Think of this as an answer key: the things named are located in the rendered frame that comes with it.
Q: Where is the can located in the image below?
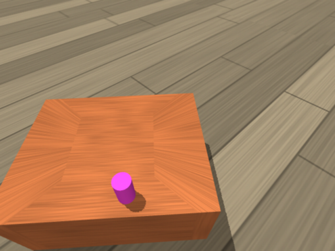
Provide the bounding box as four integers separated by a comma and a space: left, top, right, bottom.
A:
111, 172, 136, 204

